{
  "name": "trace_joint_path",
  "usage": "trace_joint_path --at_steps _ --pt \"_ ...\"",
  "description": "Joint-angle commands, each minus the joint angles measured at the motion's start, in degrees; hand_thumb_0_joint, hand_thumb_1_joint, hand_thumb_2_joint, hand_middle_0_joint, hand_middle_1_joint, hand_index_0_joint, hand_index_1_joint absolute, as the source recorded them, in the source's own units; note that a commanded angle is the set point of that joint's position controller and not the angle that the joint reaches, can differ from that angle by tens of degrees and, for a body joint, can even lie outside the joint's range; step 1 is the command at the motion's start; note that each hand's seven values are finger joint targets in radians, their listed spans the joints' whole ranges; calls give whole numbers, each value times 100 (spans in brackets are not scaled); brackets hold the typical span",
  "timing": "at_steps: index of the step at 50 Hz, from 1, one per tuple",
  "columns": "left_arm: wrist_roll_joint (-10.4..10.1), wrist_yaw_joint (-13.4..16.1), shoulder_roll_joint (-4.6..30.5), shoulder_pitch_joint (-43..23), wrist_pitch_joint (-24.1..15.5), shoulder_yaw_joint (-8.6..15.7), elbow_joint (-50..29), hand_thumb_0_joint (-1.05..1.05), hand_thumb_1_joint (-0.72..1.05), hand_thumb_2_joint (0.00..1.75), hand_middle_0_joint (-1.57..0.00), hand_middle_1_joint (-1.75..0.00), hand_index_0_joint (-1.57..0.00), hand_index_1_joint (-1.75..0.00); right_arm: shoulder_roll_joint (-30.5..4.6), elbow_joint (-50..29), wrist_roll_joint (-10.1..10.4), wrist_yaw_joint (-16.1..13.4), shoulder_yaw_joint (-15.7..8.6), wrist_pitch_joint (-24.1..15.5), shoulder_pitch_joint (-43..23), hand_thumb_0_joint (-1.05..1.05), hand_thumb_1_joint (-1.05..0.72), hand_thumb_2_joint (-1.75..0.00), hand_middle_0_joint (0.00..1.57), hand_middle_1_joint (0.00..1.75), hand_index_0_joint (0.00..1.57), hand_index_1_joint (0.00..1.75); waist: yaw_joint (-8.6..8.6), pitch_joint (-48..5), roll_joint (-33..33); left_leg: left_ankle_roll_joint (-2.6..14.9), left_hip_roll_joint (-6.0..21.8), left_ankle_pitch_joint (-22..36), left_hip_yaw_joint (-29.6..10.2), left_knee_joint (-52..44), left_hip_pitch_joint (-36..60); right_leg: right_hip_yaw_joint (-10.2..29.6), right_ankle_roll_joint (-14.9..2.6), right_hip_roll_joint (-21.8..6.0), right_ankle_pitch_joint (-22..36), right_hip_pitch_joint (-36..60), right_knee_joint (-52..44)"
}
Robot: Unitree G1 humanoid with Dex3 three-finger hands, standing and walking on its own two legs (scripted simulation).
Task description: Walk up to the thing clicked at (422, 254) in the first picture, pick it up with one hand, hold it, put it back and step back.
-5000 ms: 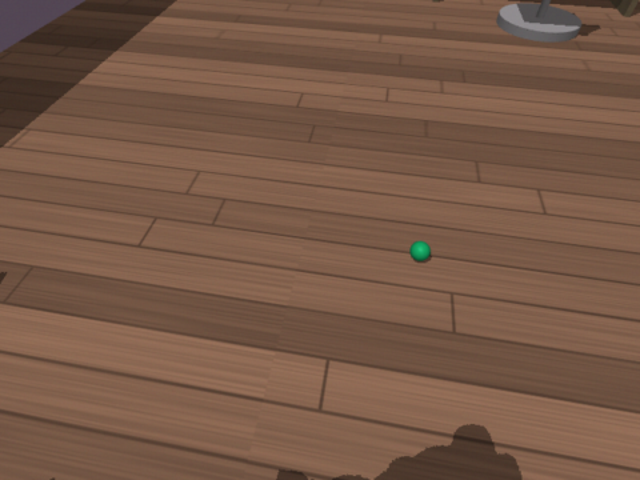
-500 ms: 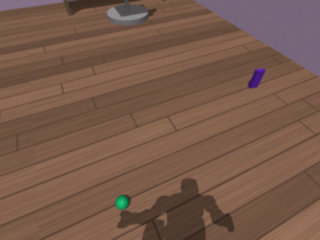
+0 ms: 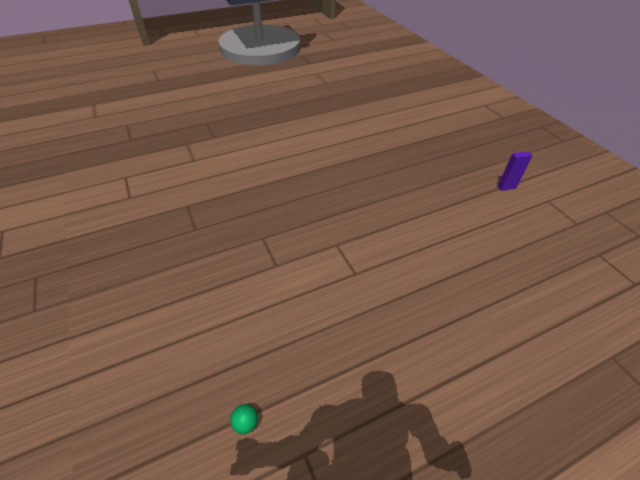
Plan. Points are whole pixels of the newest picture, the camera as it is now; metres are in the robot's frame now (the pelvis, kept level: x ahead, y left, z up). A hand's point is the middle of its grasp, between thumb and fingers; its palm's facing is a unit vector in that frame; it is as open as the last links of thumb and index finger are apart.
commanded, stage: walk up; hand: left
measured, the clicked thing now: (244, 418) +0.43 +0.21 -0.74
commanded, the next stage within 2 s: none
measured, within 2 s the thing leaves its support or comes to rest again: neither
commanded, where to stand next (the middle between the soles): +0.04 -0.01 m, yaw -1 degrees
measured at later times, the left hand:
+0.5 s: hand out of the picture +0.13 +0.27 -0.18, palm faces +0.04 -0.93 -0.36, open 7.4 cm
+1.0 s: hand out of the picture +0.04 +0.25 -0.14, palm faces -0.04 -0.89 -0.45, open 7.4 cm
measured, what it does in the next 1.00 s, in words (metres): steps on the spot: left foot, then right foot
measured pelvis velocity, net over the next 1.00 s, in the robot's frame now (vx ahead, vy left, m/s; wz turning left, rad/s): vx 0.01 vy -0.02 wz -0.04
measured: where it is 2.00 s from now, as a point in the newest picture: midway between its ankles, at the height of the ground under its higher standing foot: outside the picture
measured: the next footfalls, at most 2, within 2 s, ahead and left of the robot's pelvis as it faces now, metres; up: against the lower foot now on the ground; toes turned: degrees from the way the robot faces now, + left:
left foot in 0.46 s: +0.20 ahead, +0.12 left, +0.00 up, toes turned +1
right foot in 0.78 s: +0.01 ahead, -0.12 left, +0.00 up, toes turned -1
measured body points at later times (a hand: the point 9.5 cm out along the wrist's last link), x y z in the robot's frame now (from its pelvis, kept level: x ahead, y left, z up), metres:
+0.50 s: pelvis +0.07 +0.00 -0.02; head +0.13 +0.01 +0.42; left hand +0.13 +0.32 -0.16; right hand +0.18 -0.30 -0.14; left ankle +0.16 +0.12 -0.74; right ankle +0.04 -0.12 -0.73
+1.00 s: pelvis +0.01 -0.02 -0.01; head +0.04 -0.06 +0.44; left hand +0.04 +0.30 -0.11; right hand +0.09 -0.33 -0.15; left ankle +0.03 +0.14 -0.69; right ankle -0.03 -0.12 -0.74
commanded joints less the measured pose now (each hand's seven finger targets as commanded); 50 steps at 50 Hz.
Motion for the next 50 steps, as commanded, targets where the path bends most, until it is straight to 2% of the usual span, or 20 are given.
trace_joint_path --at_steps 1,5,6,8,11,18,21,22,23,24,26,29,35,39,40,41,42,43,46,50 --pt "31 12 1070 -634 -206 264 -860 0 90 90 -20 -30 -20 -30 -1653 -528 -36 -88 -470 -127 72 0 -90 -90 20 30 20 30 -163 928 581 1054 1318 -210 -1547 -1088 -78 52 -17 39 -214 -1331 453" --pt "12 136 1345 741 -384 396 -574 0 90 90 -20 -30 -20 -30 -1243 -959 103 -72 -365 -85 -344 0 -90 -90 20 30 20 30 477 -59 143 446 383 1710 -157 1098 -1025 629 -279 -230 973 1469 -1191" --pt "35 184 1902 1298 -407 553 -523 0 90 90 -20 -30 -20 -30 -911 -1162 145 -82 -291 -90 -340 0 -90 -90 20 30 20 30 646 -166 -1198 177 -377 112 385 2691 -2345 2245 -647 -1269 1391 2391 -1516" --pt "29 190 2136 1071 -412 592 -827 0 90 90 -20 -30 -20 -30 -1187 -1171 44 -193 -356 -58 -90 0 -90 -90 20 30 20 30 464 288 -714 234 -86 -1451 -179 3416 -2966 3108 -1596 -2327 2379 2012 -1353" --pt "-115 250 1501 755 -425 376 -1085 0 90 90 -20 -30 -20 -30 -1156 -1083 105 -70 -397 -53 275 0 -90 -90 20 30 20 30 103 294 -553 255 98 -701 -433 3580 -2597 1459 -1132 -1400 3456 1630 -1231" --pt "-163 404 1414 191 -306 189 -1419 0 90 90 -20 -30 -20 -30 -883 -1032 166 -88 -350 171 174 0 -90 -90 20 30 20 30 -6 76 -927 -23 1 541 161 1697 -1217 468 -851 -1068 4824 462 -355" --pt "-286 420 1425 43 -37 167 -1617 0 90 90 -20 -30 -20 -30 -1112 -1031 132 -163 -458 205 484 0 -90 -90 20 30 20 30 -233 -217 -824 143 -168 1937 330 573 -546 334 -548 -789 3905 65 770" --pt "-320 421 1298 153 36 143 -1615 0 90 90 -20 -30 -20 -30 -1390 -1101 100 -193 -548 207 358 0 -90 -90 20 30 20 30 -203 -210 -159 248 174 3827 -47 579 -363 235 -252 -419 2929 -235 1158" --pt "-399 426 1135 462 101 120 -1612 0 90 90 -20 -30 -20 -30 -1714 -1267 89 -218 -633 221 201 0 -90 -90 20 30 20 30 -130 -392 557 700 995 5001 -880 256 -280 92 -30 216 1656 -355 1989" --pt "-430 464 1088 701 192 156 -1576 0 90 90 -20 -30 -20 -30 -1753 -1390 93 -240 -625 228 120 0 -90 -90 20 30 20 30 -72 -592 1112 1249 1714 5510 -1884 -71 -266 253 -11 646 -1444 -498 2953" --pt "-335 517 1303 948 331 195 -1429 0 90 90 -20 -30 -20 -30 -1810 -1494 130 -296 -681 268 -89 0 -90 -90 20 30 20 30 -57 -598 908 1712 1968 4750 -2086 -6 -857 876 -31 535 -1939 -388 4210" --pt "-326 445 1314 997 355 272 -1359 0 90 90 -20 -30 -20 -30 -1454 -1835 71 -316 -581 327 -707 0 -90 -90 20 30 20 30 151 -544 962 1292 1326 3600 -1026 100 -1199 995 -51 516 -1291 -597 4421" --pt "-206 400 1219 911 181 310 -1476 0 90 90 -20 -30 -20 -30 -1358 -1950 -20 -208 -607 359 -372 0 -90 -90 20 30 20 30 -104 -933 877 1244 1135 1768 -971 366 -240 437 190 292 -1056 -587 2050" --pt "-54 372 1239 1700 34 391 -1085 0 90 90 -20 -30 -20 -30 -1476 -2045 -5 -138 -618 490 -739 0 -90 -90 20 30 20 30 306 -618 826 958 1149 556 -984 710 -1477 240 -91 291 -117 579 -300" --pt "61 369 1495 1442 -28 452 -1187 0 90 90 -20 -30 -20 -30 -1191 -2017 73 -131 -537 505 -579 0 -90 -90 20 30 20 30 203 -180 -38 582 677 49 -660 1434 -2222 1235 -264 -96 -620 527 -856" --pt "150 381 1975 952 -52 569 -1475 0 90 90 -20 -30 -20 -30 -819 -2105 106 -135 -419 450 -627 0 -90 -90 20 30 20 30 164 336 -1510 123 -369 -1047 61 2460 -3433 3369 -745 -1498 -936 175 -1480" --pt "196 385 2560 463 -55 635 -1766 0 90 90 -20 -30 -20 -30 -1263 -2144 90 -249 -556 421 -1150 0 -90 -90 20 30 20 30 449 555 -1603 -15 -490 -1570 -645 3393 -2724 4082 -1576 -2358 -91 -1223 -1555" --pt "155 385 2294 108 -93 585 -1859 0 90 90 -20 -30 -20 -30 -1460 -2004 98 -258 -623 380 -997 0 -90 -90 20 30 20 30 235 836 -1348 -32 -344 -1344 -887 3865 -2154 3764 -1633 -2326 755 -1734 -1392" --pt "40 420 1319 76 -186 381 -1653 0 90 90 -20 -30 -20 -30 -914 -1585 232 -193 -401 279 -262 0 -90 -90 20 30 20 30 -188 351 -756 68 -706 -395 -609 3582 -2498 1050 -638 -741 3721 232 -298" --pt "123 332 1501 1026 -219 480 -1709 0 90 90 -20 -30 -20 -30 -1120 -1640 135 -143 -343 114 -520 0 -90 -90 20 30 20 30 513 -88 -1268 -91 -498 -573 178 2117 -2805 1489 -865 -717 1606 1851 -479"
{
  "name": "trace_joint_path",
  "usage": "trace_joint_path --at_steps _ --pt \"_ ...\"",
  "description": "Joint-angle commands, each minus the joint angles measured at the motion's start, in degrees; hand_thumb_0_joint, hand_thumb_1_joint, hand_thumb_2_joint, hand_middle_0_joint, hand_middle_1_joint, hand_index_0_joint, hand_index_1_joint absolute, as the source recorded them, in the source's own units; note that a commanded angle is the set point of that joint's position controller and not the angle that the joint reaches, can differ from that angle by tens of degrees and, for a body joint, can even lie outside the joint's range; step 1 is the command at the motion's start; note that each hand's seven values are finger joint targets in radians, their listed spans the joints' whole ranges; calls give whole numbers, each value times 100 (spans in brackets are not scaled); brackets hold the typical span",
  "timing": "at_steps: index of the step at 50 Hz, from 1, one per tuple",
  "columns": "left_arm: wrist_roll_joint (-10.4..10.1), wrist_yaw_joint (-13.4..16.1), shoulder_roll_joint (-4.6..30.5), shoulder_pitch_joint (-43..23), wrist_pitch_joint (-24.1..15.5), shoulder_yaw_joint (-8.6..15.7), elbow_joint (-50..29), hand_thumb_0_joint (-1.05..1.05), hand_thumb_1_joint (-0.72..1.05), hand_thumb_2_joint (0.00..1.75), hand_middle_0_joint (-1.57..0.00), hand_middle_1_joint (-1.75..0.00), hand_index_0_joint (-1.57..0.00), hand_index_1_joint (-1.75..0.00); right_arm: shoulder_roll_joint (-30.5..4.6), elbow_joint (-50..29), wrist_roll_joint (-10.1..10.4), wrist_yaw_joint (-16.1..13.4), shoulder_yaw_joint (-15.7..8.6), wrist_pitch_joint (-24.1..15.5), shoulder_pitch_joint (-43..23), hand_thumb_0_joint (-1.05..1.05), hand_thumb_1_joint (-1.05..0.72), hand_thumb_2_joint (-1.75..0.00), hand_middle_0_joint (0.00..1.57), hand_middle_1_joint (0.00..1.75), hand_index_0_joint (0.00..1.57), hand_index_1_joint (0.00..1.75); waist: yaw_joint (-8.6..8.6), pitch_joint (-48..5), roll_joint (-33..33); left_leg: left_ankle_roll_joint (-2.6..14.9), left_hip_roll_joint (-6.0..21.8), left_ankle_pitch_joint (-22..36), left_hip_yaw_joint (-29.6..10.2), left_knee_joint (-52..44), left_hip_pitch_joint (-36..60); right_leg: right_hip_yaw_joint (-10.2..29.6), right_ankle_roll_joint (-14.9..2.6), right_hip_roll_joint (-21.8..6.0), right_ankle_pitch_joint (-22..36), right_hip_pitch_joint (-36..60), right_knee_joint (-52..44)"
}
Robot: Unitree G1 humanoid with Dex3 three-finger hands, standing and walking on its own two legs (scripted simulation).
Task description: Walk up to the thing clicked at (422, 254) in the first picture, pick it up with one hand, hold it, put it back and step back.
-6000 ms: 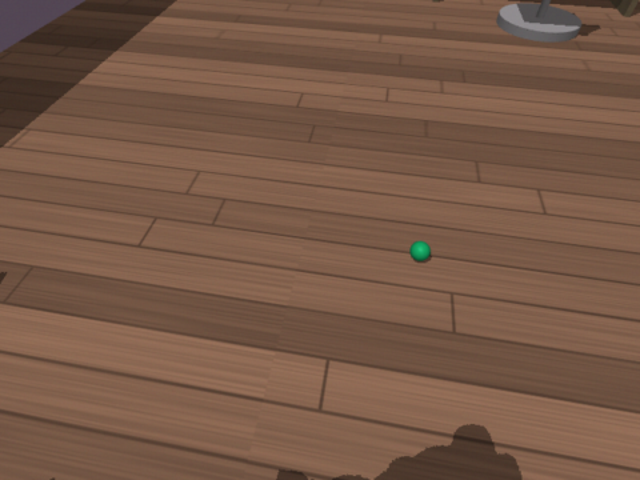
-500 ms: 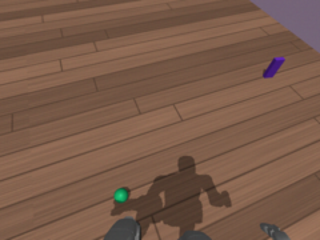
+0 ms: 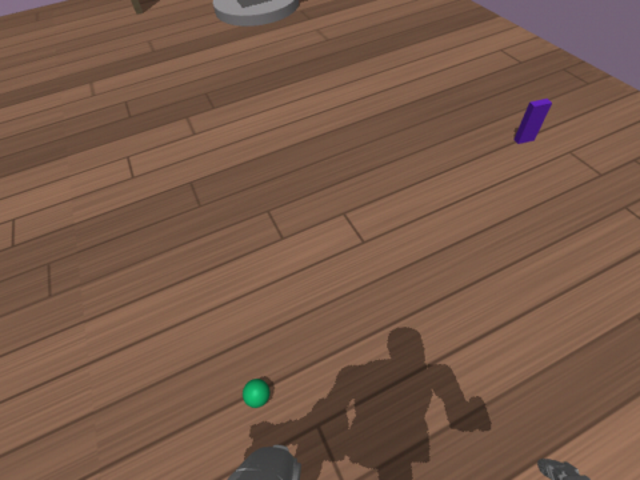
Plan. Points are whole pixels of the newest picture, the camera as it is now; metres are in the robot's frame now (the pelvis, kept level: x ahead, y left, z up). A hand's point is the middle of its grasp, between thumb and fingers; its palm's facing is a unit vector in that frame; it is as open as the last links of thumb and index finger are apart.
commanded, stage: walk up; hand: left
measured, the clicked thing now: (256, 393) +0.41 +0.25 -0.73
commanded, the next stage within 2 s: none
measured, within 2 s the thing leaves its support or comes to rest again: neither
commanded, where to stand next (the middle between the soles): +0.03 +0.01 m, yaw +1 degrees
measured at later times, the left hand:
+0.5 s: hand out of the picture +0.08 +0.28 -0.14, palm faces +0.02 -0.90 -0.44, open 7.4 cm
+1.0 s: hand out of the picture +0.03 +0.32 -0.16, palm faces +0.12 -0.92 -0.38, open 7.4 cm
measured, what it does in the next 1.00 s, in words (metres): steps on the spot: left foot, then right foot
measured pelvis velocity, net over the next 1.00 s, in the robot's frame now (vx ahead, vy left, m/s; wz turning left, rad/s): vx -0.03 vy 0.03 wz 0.10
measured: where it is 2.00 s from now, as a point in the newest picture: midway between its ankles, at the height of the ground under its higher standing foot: outside the picture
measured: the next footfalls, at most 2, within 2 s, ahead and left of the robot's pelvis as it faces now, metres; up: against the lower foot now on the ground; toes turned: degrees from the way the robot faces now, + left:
left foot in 0.14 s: +0.04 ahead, +0.12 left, +0.00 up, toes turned +3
right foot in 0.50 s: +0.17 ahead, -0.12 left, +0.00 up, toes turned -1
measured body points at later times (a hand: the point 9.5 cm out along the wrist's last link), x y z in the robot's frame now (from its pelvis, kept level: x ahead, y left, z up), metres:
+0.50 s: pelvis +0.03 +0.00 -0.01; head +0.04 -0.02 +0.44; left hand +0.08 +0.32 -0.11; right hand +0.12 -0.32 -0.13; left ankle +0.00 +0.12 -0.73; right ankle +0.13 -0.12 -0.73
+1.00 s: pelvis -0.03 +0.03 -0.01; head -0.02 +0.06 +0.44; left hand +0.03 +0.37 -0.13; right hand +0.01 -0.29 -0.12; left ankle -0.06 +0.16 -0.73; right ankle +0.04 -0.12 -0.67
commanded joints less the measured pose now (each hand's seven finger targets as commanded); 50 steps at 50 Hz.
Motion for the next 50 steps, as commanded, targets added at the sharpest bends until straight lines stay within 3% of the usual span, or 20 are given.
trace_joint_path --at_steps 1,4,7,8,9,11,15,21,24,25,26,28,32,39,41,42,44,46,48,50 --pt "26 12 1574 218 -259 498 -684 0 90 90 -20 -30 -20 -30 -915 -576 -100 43 -191 -340 -577 0 -90 -90 20 30 20 30 497 -532 -1513 -31 122 -253 657 -1178 -932 1229 -862 -1001 1330 1740 -1079" --pt "-55 -73 1799 619 -270 527 -747 0 90 90 -20 -30 -20 -30 -919 -711 -150 106 -239 -478 -645 0 -90 -90 20 30 20 30 551 -356 -1316 96 286 -505 669 -1973 -515 1657 -1052 -1439 1070 1485 -1161" --pt "-123 -123 1761 74 -277 388 -942 0 90 90 -20 -30 -20 -30 -844 -455 -178 136 -334 -584 333 0 -90 -90 20 30 20 30 -205 -493 -827 361 205 622 808 -3455 1536 940 -716 -1177 1737 208 -347" --pt "-161 -114 1428 -36 -308 250 -1033 0 90 90 -20 -30 -20 -30 -1052 -323 -227 103 -464 -630 903 0 -90 -90 20 30 20 30 -523 -874 -181 566 623 726 -77 -3704 2943 503 -380 -741 1889 -807 862" --pt "-237 -118 867 -26 -357 140 -1188 0 90 90 -20 -30 -20 -30 -1544 -376 -316 74 -604 -654 1247 0 -90 -90 20 30 20 30 -592 -1124 1178 942 2011 979 -2158 -3988 3923 -94 31 225 -243 -2327 2153" --pt "-147 -11 1695 -276 -336 306 -1077 0 90 90 -20 -30 -20 -30 -1685 -429 -117 108 -625 -603 1132 0 -90 -90 20 30 20 30 -546 -230 287 1875 2738 55 -2755 -4065 2551 417 -57 -80 -1166 -2513 2602" --pt "-195 -150 1512 154 -412 257 -838 0 90 90 -20 -30 -20 -30 -1180 -704 -95 121 -384 -637 573 0 -90 -90 20 30 20 30 -187 407 417 1258 1660 1014 -703 -4070 1544 229 14 -222 -185 -2017 1914" --pt "-312 150 1315 426 -432 225 -505 0 90 90 -20 -30 -20 -30 -1032 -1010 -179 145 -326 -269 41 0 -90 -90 20 30 20 30 -121 -158 970 1083 1247 3842 351 -2742 789 -542 218 -51 1131 -410 479" --pt "-285 323 1664 636 -406 351 -355 0 90 90 -20 -30 -20 -30 -880 -1183 -52 175 -302 -1 -256 0 -90 -90 20 30 20 30 122 -441 347 580 720 2176 567 -1519 340 -468 133 -34 2170 295 -478" --pt "-227 354 1968 712 -415 467 -372 0 90 90 -20 -30 -20 -30 -719 -1172 -11 166 -275 53 -10 0 -90 -90 20 30 20 30 178 -549 -405 386 407 1260 598 -800 -50 338 -83 -684 2875 585 -852" --pt "-163 367 2298 678 -438 510 -509 0 90 90 -20 -30 -20 -30 -534 -1133 13 131 -250 142 340 0 -90 -90 20 30 20 30 102 -684 -1414 136 -115 -1099 408 582 -257 2260 -665 -2195 3699 267 -1550" --pt "-145 417 2320 -64 -367 490 -842 0 90 90 -20 -30 -20 -30 -1077 -971 -47 47 -467 369 707 0 -90 -90 20 30 20 30 -81 -546 -1021 75 151 -1238 -326 2140 59 2898 -1434 -2595 2247 -791 -1610" --pt "-105 399 1834 -525 -300 471 -913 0 90 90 -20 -30 -20 -30 -1174 -730 -62 114 -570 316 991 0 -90 -90 20 30 20 30 -202 -894 -1120 -43 30 -208 -526 2398 -57 1342 -753 -1543 -343 -849 -1598" --pt "140 151 1843 -773 -103 527 -1058 0 90 90 -20 -30 -20 -30 -1100 -324 -22 137 -352 -32 1174 0 -90 -90 20 30 20 30 51 -1212 -2345 -101 247 -1164 853 -1389 674 716 -770 -1225 -1440 -370 -1213" --pt "2 79 1835 -801 40 503 -942 0 90 90 -20 -30 -20 -30 -1033 57 -119 80 -376 -116 1637 0 -90 -90 20 30 20 30 -218 -951 -1647 28 217 106 1080 -2601 1651 539 -535 -1123 -1531 -1267 -657" --pt "-48 68 1494 -528 104 398 -884 0 90 90 -20 -30 -20 -30 -1087 136 -211 53 -402 -172 1470 0 -90 -90 20 30 20 30 -137 -597 -706 78 185 71 627 -2968 1882 314 -292 -821 -1677 -1962 192" --pt "-124 92 1321 -750 85 329 -840 0 90 90 -20 -30 -20 -30 -1997 -375 -322 -25 -464 -276 451 0 -90 -90 20 30 20 30 -150 327 842 859 2539 -3236 -3273 -4609 5 399 143 128 -837 -2888 1957" --pt "-236 111 1679 -1318 94 472 -917 0 90 90 -20 -30 -20 -30 -1914 -485 -255 -71 -418 -231 -228 0 -90 -90 20 30 20 30 -109 1525 585 1592 2665 403 -2384 -4017 -1677 826 89 199 -836 -1892 3278" --pt "-342 105 1400 -408 119 354 -564 0 90 90 -20 -30 -20 -30 -1407 -573 -244 -136 -299 -326 -444 0 -90 -90 20 30 20 30 286 790 357 1100 1672 2909 -579 -3116 -276 948 -31 532 -419 -2148 3621" --pt "-317 91 1374 -382 130 356 -543 0 90 90 -20 -30 -20 -30 -1372 -442 -176 -137 -356 -391 -68 0 -90 -90 20 30 20 30 80 172 623 954 1613 3050 -433 -2915 594 744 22 613 -253 -2136 3566"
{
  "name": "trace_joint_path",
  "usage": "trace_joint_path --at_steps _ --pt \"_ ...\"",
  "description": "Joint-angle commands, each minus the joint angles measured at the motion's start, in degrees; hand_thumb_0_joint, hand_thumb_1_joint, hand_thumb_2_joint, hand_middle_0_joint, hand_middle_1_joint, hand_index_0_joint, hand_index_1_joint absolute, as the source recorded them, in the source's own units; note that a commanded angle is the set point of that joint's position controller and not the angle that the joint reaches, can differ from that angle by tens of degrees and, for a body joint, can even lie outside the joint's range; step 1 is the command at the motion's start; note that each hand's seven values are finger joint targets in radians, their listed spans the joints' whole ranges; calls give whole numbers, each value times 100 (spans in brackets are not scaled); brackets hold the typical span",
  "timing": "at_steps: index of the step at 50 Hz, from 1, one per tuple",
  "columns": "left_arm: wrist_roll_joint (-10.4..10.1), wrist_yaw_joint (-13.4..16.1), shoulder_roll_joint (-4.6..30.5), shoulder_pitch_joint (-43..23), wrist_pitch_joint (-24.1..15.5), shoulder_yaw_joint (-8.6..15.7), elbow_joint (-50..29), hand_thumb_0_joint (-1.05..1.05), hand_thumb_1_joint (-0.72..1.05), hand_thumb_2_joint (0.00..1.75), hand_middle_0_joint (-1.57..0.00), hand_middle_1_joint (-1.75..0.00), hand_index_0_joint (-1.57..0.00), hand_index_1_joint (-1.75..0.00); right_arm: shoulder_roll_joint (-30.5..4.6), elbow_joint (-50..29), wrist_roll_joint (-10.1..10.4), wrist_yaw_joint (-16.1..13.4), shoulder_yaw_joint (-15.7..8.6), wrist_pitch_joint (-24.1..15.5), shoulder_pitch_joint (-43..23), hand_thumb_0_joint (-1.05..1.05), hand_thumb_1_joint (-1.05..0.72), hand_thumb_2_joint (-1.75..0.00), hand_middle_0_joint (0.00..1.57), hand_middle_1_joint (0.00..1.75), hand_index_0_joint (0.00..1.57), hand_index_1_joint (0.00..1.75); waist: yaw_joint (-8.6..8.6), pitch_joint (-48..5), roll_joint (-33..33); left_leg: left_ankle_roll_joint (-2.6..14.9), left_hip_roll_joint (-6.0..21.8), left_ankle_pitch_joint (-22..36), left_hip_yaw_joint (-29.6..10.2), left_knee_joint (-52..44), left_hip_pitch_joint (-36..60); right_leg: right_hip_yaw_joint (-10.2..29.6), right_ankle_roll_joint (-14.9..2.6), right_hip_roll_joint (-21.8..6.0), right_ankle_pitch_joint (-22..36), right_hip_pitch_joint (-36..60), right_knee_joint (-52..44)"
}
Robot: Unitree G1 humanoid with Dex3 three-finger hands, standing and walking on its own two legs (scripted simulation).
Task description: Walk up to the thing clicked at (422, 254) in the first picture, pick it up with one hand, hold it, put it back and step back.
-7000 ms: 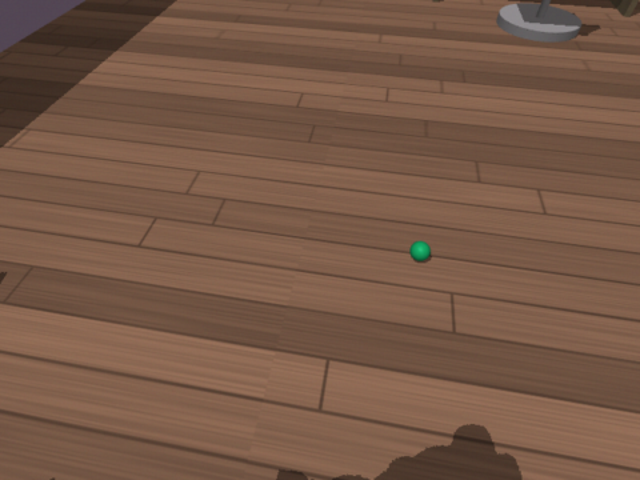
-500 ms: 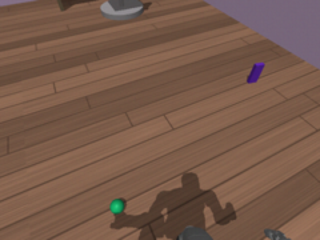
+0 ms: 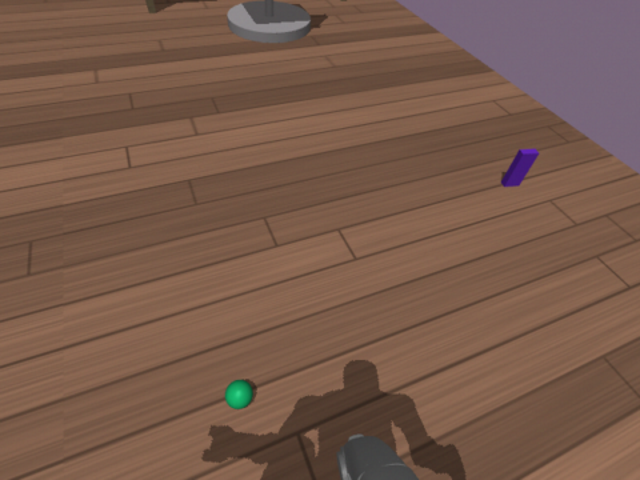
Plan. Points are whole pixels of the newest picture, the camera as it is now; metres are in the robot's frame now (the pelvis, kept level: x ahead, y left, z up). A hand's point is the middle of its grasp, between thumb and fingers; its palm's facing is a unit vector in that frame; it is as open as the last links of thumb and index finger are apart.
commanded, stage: walk up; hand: left
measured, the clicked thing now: (239, 394) +0.46 +0.17 -0.71
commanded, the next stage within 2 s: stand in 1.38 s
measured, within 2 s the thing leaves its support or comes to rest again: neither
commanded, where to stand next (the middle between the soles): +0.06 -0.03 m, yaw -5 degrees
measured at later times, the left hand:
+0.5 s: hand out of the picture +0.09 +0.24 -0.14, palm faces -0.08 -0.93 -0.36, open 7.4 cm
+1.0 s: hand out of the picture +0.06 +0.24 -0.14, palm faces -0.13 -0.95 -0.30, open 7.4 cm
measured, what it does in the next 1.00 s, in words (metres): steps on the spot: right foot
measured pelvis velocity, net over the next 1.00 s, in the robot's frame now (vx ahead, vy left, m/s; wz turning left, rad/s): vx -0.04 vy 0.01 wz -0.11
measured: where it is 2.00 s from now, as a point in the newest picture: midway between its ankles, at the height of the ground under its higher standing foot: outside the picture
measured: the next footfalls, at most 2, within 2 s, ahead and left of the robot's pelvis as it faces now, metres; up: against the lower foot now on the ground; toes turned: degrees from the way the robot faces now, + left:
right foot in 0.18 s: +0.00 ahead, -0.13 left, +0.00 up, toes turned -2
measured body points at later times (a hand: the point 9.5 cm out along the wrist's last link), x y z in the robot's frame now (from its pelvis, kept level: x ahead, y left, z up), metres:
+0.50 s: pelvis -0.04 -0.01 +0.00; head -0.04 -0.01 +0.45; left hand +0.10 +0.29 -0.11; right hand +0.03 -0.31 -0.12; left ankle -0.01 +0.13 -0.72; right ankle -0.04 -0.13 -0.72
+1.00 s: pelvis -0.04 +0.01 +0.02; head -0.03 +0.01 +0.47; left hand +0.07 +0.29 -0.12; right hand -0.01 -0.31 -0.10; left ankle -0.01 +0.13 -0.72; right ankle -0.04 -0.13 -0.72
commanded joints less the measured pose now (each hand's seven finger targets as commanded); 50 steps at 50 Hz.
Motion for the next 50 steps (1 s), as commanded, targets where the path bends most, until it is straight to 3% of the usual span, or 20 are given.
trace_joint_path --at_steps 1,5,7,8,9,10,11,12,13,15,17,18,19,20,21,23,25,27,30,50 --pt "-43 27 889 -53 -184 233 -426 0 90 90 -20 -30 -20 -30 -1614 -659 69 -161 -492 -332 -733 0 -90 -90 20 30 20 30 219 131 1270 940 1075 3003 -870 -1292 -121 57 66 114 213 39 62" --pt "40 -26 859 -461 -364 128 -639 0 90 90 -20 -30 -20 -30 -1587 -675 73 -187 -525 -286 -298 0 -90 -90 20 30 20 30 -150 -728 1578 1175 1115 3415 -748 -581 1278 -525 172 -236 -93 245 -1835" --pt "96 -16 760 -191 -428 97 -467 0 90 90 -20 -30 -20 -30 -1565 -699 105 -168 -501 -229 -313 0 -90 -90 20 30 20 30 -14 -1069 1457 1121 1097 3873 -675 -5 1361 -759 81 -178 195 942 -3190" --pt "135 1 732 57 -460 92 -266 0 90 90 -20 -30 -20 -30 -1533 -730 147 -155 -478 -180 -409 0 -90 -90 20 30 20 30 126 -1135 1194 953 953 3919 -448 402 1116 -900 2 -112 966 1554 -4198" --pt "189 35 1009 255 -517 152 -180 0 90 90 -20 -30 -20 -30 -1343 -798 207 -141 -394 -175 -445 0 -90 -90 20 30 20 30 248 -1270 770 698 804 3388 -339 917 534 -377 -123 -407 1970 2360 -4420" --pt "244 63 1382 249 -576 243 -183 0 90 90 -20 -30 -20 -30 -1065 -875 271 -140 -276 -217 -364 0 -90 -90 20 30 20 30 234 -1411 -180 399 470 1995 -283 1319 -699 888 -395 -1085 3383 3291 -3960" --pt "227 59 1390 -22 -600 202 -275 0 90 90 -20 -30 -20 -30 -880 -949 271 -162 -172 -237 -602 0 -90 -90 20 30 20 30 192 -1155 -576 164 0 -693 162 1179 -1608 1889 -1051 -1979 4237 3409 -3683" --pt "199 45 1592 -118 -567 201 -331 0 90 90 -20 -30 -20 -30 -1125 -815 234 -261 -279 -235 -695 0 -90 -90 20 30 20 30 266 -1100 -893 136 127 -1404 -67 1283 -896 2275 -1620 -2443 4685 2436 -3547" --pt "126 29 1346 -307 -535 167 -343 0 90 90 -20 -30 -20 -30 -1199 -678 219 -256 -326 -276 -650 0 -90 -90 20 30 20 30 91 -772 -657 135 219 -1098 -173 940 -411 1730 -1483 -2229 4672 1868 -3443" --pt "75 16 1009 -549 -525 61 -348 0 90 90 -20 -30 -20 -30 -1252 -541 265 -172 -322 -390 -682 0 -90 -90 20 30 20 30 -43 -673 -399 171 99 251 101 -117 -215 463 -747 -1363 4571 2051 -3150" --pt "55 12 994 -609 -510 65 -312 0 90 90 -20 -30 -20 -30 -1241 -420 235 -156 -332 -431 -594 0 -90 -90 20 30 20 30 -37 -847 -387 301 294 2356 -17 -686 478 162 -379 -970 3943 1679 -2852" --pt "32 -10 975 -586 -498 60 -318 0 90 90 -20 -30 -20 -30 -1343 -400 188 -181 -351 -447 -590 0 -90 -90 20 30 20 30 -12 -913 -269 488 539 2782 -359 -817 695 93 -266 -788 3415 1442 -2650" --pt "15 -37 860 -439 -471 18 -311 0 90 90 -20 -30 -20 -30 -1446 -439 140 -202 -343 -482 -751 0 -90 -90 20 30 20 30 84 -907 -81 710 965 2548 -941 -1044 647 58 -157 -602 2516 1253 -2572" --pt "34 -61 837 -313 -437 28 -273 0 90 90 -20 -30 -20 -30 -1594 -453 146 -194 -346 -506 -894 0 -90 -90 20 30 20 30 202 -755 61 941 1338 1992 -1342 -1211 210 -88 -136 -425 1327 1349 -2498" --pt "56 -58 792 -254 -419 20 -123 0 90 90 -20 -30 -20 -30 -1629 -396 169 -158 -353 -505 -1179 0 -90 -90 20 30 20 30 314 -604 296 969 1432 1528 -1346 -1289 -274 -210 -154 -483 1069 1761 -2700" --pt "113 -92 851 -436 -473 23 0 0 90 90 -20 -30 -20 -30 -1395 -342 158 -121 -261 -469 -1458 0 -90 -90 20 30 20 30 294 -352 150 470 826 934 -648 -1207 -699 248 -292 -709 1430 2051 -3488" --pt "75 -136 1012 -718 -488 46 -32 0 90 90 -20 -30 -20 -30 -1251 -223 146 -103 -199 -456 -1365 0 -90 -90 20 30 20 30 152 -3 116 227 321 203 -206 -1189 -451 656 -421 -953 1044 1291 -3802" --pt "73 -154 938 -863 -468 6 17 0 90 90 -20 -30 -20 -30 -1245 -52 129 -65 -204 -461 -1286 0 -90 -90 20 30 20 30 89 66 181 224 371 -132 -316 -1477 -223 632 -355 -917 319 1085 -4112" --pt "105 -187 856 -904 -462 -26 156 0 90 90 -20 -30 -20 -30 -1216 57 106 -23 -190 -490 -1363 0 -90 -90 20 30 20 30 149 -67 69 279 506 -349 -484 -1788 -255 502 -265 -760 -71 1328 -4335" --pt "24 -141 764 -884 -460 -124 799 0 90 90 -20 -30 -20 -30 -1198 609 171 -77 -95 -544 -1442 0 -90 -90 20 30 20 30 135 -751 281 155 706 1644 -188 -2173 570 169 -44 -818 2381 2237 -4371"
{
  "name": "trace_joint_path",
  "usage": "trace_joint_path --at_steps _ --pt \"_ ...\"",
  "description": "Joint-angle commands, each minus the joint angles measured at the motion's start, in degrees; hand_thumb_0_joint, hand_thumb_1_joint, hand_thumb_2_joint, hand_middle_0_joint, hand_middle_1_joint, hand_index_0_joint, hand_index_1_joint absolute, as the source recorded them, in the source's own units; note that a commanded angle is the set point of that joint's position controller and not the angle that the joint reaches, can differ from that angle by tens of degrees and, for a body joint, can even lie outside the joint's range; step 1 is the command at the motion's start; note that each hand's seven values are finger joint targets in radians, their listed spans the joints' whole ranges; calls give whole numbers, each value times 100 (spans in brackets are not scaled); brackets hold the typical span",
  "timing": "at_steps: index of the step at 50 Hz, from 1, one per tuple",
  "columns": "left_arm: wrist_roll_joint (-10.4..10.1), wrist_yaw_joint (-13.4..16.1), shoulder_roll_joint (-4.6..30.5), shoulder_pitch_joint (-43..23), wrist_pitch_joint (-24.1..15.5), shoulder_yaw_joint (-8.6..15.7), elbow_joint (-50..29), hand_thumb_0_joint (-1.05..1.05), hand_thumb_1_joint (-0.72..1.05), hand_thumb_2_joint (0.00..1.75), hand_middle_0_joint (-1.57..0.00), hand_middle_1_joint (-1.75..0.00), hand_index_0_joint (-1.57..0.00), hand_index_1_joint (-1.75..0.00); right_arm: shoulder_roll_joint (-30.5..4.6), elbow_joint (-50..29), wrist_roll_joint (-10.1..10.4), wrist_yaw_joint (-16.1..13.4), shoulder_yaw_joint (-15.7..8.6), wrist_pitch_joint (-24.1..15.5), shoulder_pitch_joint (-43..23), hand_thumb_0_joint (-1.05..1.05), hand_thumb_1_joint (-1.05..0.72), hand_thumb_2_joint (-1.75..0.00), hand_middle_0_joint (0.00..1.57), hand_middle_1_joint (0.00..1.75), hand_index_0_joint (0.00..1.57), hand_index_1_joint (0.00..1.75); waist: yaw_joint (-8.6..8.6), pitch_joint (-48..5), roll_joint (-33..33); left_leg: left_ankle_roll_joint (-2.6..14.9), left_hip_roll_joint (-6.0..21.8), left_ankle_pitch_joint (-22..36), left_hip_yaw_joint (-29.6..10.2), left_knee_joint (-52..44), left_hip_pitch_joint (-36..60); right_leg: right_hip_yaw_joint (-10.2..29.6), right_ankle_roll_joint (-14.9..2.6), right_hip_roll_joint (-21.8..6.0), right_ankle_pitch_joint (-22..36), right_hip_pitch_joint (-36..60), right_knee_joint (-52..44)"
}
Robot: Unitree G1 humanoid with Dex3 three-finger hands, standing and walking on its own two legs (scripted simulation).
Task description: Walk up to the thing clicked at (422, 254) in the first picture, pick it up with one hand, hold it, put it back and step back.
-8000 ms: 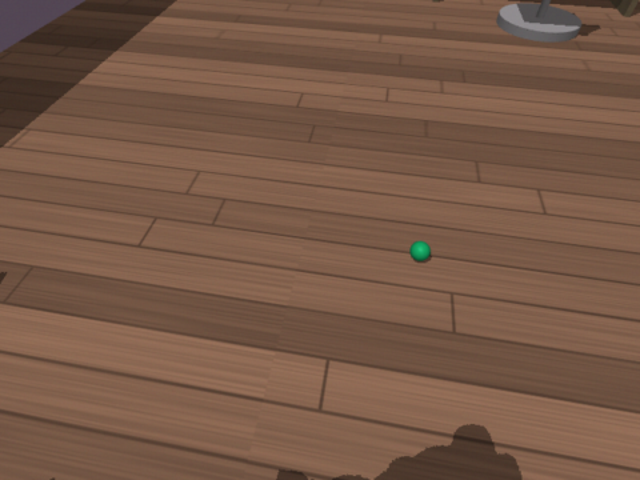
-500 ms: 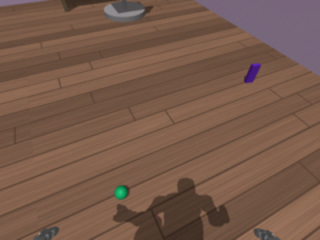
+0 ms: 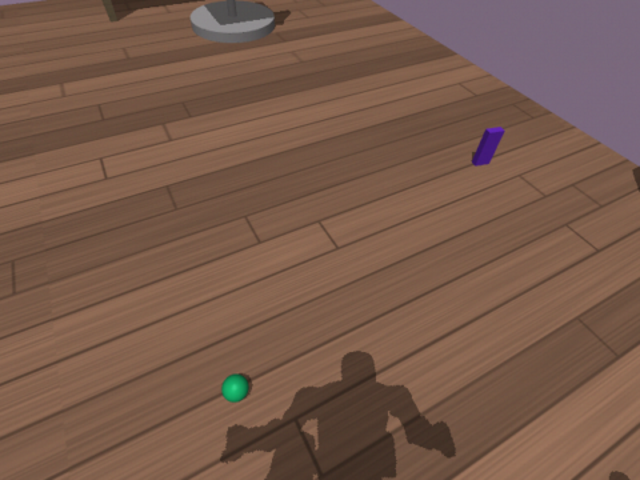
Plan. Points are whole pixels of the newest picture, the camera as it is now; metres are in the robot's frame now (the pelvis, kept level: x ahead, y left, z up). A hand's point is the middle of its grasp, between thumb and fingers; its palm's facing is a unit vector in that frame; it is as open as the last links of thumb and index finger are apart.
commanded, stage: walk up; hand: left
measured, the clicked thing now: (235, 387) +0.48 +0.22 -0.74
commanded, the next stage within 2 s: stand in 0.38 s
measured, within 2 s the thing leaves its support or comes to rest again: neither
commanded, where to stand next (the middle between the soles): +0.10 -0.02 m, yaw +1 degrees
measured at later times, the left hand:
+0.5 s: hand out of the picture +0.09 +0.25 -0.15, palm faces -0.02 -0.94 -0.33, open 7.4 cm
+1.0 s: hand out of the picture +0.08 +0.26 -0.15, palm faces -0.01 -0.94 -0.34, open 7.4 cm
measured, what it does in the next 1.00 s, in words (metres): stands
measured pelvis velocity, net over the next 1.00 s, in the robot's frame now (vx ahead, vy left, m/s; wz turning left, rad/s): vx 0.01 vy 0.01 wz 0.02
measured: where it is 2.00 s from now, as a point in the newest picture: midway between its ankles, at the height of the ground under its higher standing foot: outside the picture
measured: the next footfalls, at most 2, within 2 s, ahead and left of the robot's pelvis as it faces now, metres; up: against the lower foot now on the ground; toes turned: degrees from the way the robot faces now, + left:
none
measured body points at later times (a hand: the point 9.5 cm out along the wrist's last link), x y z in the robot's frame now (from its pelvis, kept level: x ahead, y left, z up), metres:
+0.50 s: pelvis +0.01 +0.00 +0.00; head +0.02 +0.00 +0.45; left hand +0.09 +0.30 -0.13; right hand +0.11 -0.30 -0.12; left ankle +0.02 +0.13 -0.74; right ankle +0.02 -0.13 -0.74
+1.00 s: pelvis +0.01 +0.01 +0.01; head +0.02 +0.01 +0.45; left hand +0.08 +0.31 -0.13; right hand +0.09 -0.30 -0.13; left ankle +0.02 +0.13 -0.74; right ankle +0.02 -0.13 -0.74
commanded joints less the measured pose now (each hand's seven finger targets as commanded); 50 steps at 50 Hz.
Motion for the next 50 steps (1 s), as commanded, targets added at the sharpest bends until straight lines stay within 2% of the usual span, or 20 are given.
trace_joint_path --at_steps 1,5,13,18,19,24,31,33,35,39,50 --pt "-17 95 1181 -340 -160 236 -319 0 90 90 -20 -30 -20 -30 -1256 -375 23 -88 -276 -135 -432 0 -90 -90 20 30 20 30 65 -587 265 251 641 456 -598 -583 251 463 -258 -539 824 112 -399" --pt "5 104 1173 -349 -138 216 -202 0 90 90 -20 -30 -20 -30 -1269 -328 12 -93 -304 -108 -557 0 -90 -90 20 30 20 30 41 -439 249 265 689 240 -633 -718 215 433 -224 -505 705 60 -486" --pt "27 123 1167 -465 -172 218 -146 0 90 90 -20 -30 -20 -30 -1180 -281 23 -79 -314 -92 -611 0 -90 -90 20 30 20 30 -4 -619 38 223 642 713 -465 -670 494 454 -198 -603 1170 187 -584" --pt "37 123 1147 -455 -166 204 -131 0 90 90 -20 -30 -20 -30 -1176 -274 15 -71 -322 -66 -712 0 -90 -90 20 30 20 30 12 -510 51 221 642 506 -481 -738 494 467 -183 -578 986 109 -668" --pt "58 144 1230 -431 -231 207 -148 0 90 90 -20 -30 -20 -30 -1141 -250 3 -54 -287 -20 -705 0 -90 -90 20 30 20 30 50 -518 244 210 621 556 -556 -722 378 447 -157 -651 941 302 -726" --pt "58 168 1268 -383 -288 215 -118 0 90 90 -20 -30 -20 -30 -1129 -257 15 -27 -282 -5 -734 0 -90 -90 20 30 20 30 30 -766 112 206 632 1057 -525 -630 758 415 -173 -688 1373 330 -696" --pt "48 187 1272 -376 -284 200 -116 0 90 90 -20 -30 -20 -30 -1141 -206 11 -13 -268 33 -702 0 -90 -90 20 30 20 30 42 -523 51 193 589 571 -564 -751 583 378 -145 -663 836 209 -820" --pt "45 187 1271 -392 -275 189 -95 0 90 90 -20 -30 -20 -30 -1137 -174 15 -9 -264 51 -669 0 -90 -90 20 30 20 30 29 -385 71 188 577 227 -601 -811 450 393 -144 -650 473 149 -888" --pt "55 184 1268 -387 -277 185 -121 0 90 90 -20 -30 -20 -30 -1144 -168 10 -6 -266 53 -610 0 -90 -90 20 30 20 30 19 -446 74 205 589 323 -599 -822 399 396 -161 -677 660 258 -872" --pt "56 181 1251 -317 -271 183 -110 0 90 90 -20 -30 -20 -30 -1155 -160 11 -4 -263 39 -605 0 -90 -90 20 30 20 30 55 -434 147 201 593 251 -642 -876 349 358 -164 -657 585 274 -838" --pt "60 197 1290 -277 -283 170 -146 0 90 90 -20 -30 -20 -30 -1141 -159 4 -15 -260 46 -532 0 -90 -90 20 30 20 30 37 -571 84 220 587 714 -616 -727 504 327 -154 -713 913 304 -808"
